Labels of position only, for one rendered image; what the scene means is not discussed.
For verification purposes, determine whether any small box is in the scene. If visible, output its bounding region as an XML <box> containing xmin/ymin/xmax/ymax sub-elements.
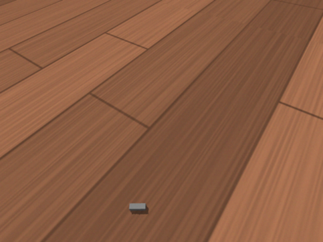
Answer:
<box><xmin>129</xmin><ymin>203</ymin><xmax>146</xmax><ymax>211</ymax></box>

